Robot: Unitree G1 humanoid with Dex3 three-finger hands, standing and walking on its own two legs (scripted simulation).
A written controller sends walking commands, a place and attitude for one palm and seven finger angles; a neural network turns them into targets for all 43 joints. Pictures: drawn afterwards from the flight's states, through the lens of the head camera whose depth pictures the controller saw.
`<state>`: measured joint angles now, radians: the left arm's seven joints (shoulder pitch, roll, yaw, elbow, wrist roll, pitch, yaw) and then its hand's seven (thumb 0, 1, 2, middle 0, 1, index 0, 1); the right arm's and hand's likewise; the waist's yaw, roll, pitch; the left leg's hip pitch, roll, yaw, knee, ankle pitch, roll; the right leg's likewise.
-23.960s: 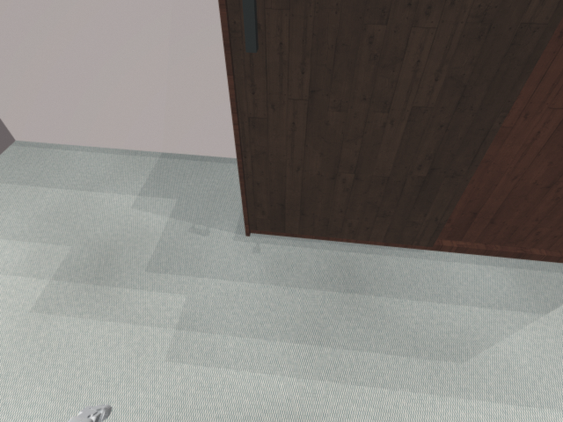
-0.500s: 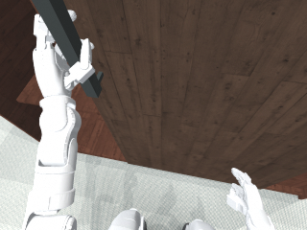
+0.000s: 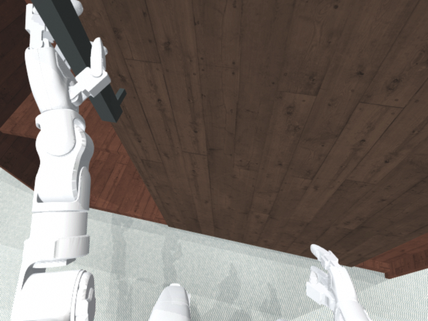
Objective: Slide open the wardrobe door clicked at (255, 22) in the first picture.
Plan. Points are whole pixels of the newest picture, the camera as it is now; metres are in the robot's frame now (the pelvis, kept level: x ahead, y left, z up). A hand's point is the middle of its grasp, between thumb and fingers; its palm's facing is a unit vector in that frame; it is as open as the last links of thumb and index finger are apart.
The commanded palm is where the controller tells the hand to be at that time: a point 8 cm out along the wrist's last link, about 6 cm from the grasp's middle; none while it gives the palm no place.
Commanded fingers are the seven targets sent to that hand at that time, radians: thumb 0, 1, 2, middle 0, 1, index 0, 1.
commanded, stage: step sideways, sliding the door along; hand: left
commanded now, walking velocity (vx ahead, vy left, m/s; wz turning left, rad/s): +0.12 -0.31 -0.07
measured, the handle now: (88, 46) +0.43 +0.25 +0.24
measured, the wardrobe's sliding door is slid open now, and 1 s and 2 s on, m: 0.63 0.63 0.63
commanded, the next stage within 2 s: stop walking and hold the door there in 0.18 s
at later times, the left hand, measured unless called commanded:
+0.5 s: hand (94, 70) +0.40 +0.23 +0.23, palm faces +0.54 -0.79 -0.29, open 7.4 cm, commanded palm +0.36 +0.27 +0.20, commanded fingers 0.00 0.90 0.90 -0.45 -1.40 -0.45 -1.40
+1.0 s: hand (95, 69) +0.39 +0.23 +0.24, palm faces +0.51 -0.84 -0.16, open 7.1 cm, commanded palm +0.35 +0.27 +0.20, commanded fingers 0.00 0.90 0.90 -0.45 -1.40 -0.45 -1.40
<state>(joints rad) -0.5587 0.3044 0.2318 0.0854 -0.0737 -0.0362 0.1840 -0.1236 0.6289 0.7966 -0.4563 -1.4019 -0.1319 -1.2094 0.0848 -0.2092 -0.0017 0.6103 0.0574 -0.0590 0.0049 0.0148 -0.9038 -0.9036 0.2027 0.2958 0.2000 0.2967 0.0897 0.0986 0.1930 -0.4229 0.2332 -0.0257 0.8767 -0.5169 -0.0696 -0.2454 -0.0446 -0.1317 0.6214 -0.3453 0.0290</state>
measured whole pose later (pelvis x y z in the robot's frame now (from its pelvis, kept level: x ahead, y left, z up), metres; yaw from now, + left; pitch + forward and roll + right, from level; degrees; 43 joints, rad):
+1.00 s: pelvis -0.04 -0.08 +0.02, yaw -11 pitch -1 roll -1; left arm -0.52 0.68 0.53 0.72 -0.02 -0.12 0.11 -0.17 0.61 0.74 -0.46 -1.40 -0.19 -1.27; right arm 0.36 -0.27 0.02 0.71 0.05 -0.05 -0.10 0.02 -0.91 -0.90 0.20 0.30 0.20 0.30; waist -0.06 -0.01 -0.02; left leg -0.32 0.07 0.09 0.53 -0.19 0.00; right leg -0.23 -0.02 -0.06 0.52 -0.31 0.01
